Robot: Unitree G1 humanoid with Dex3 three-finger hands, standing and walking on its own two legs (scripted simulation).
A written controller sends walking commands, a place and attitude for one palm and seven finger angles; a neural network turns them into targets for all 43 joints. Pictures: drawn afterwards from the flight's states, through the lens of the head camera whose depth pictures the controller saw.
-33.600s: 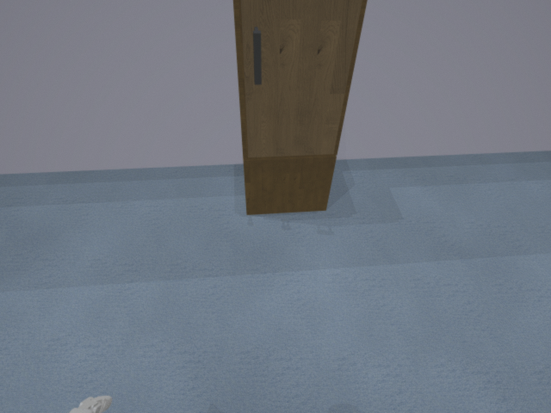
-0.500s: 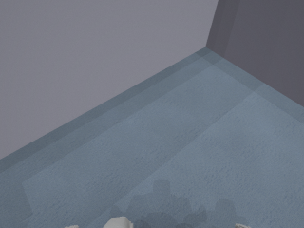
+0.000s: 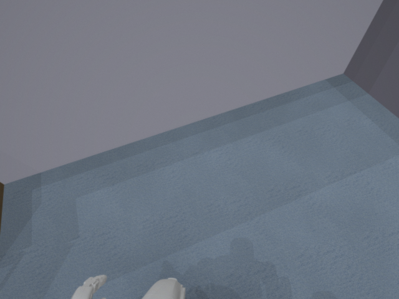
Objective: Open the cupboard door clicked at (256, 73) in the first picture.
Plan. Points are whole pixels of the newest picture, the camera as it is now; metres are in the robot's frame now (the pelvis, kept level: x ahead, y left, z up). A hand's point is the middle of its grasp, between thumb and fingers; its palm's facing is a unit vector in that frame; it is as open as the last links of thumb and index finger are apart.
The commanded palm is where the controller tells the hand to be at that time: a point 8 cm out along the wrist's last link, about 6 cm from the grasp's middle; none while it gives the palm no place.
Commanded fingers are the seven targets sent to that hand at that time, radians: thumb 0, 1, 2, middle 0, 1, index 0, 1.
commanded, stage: turn to face it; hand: left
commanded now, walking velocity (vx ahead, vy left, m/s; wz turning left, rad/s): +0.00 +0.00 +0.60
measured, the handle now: out of the picture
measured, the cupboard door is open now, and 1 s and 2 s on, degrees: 52 52 52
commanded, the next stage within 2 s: none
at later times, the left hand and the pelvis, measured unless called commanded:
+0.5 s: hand out of the picture +0.04 +0.25 -0.16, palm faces +0.30 -0.92 -0.24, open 7.4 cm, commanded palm none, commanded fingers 0.00 0.90 0.90 -0.20 -0.30 -0.20 -0.30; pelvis +0.01 +0.01 +0.01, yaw +17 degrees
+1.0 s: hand out of the picture -0.04 +0.19 -0.18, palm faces +0.58 -0.79 -0.20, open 7.4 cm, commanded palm none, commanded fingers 0.00 0.90 0.90 -0.20 -0.30 -0.20 -0.30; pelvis +0.02 -0.01 -0.01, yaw +36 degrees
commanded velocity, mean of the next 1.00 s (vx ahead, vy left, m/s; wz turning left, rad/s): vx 0.00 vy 0.00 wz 0.60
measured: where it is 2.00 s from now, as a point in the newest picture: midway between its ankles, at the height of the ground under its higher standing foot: outside the picture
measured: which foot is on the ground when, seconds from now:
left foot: up 0.00-0.22, down 0.24-0.64, up 0.66-0.94, down 0.96-1.00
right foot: down 0.00-0.24, up 0.26-0.64, down 0.66-0.96, up 0.98-1.00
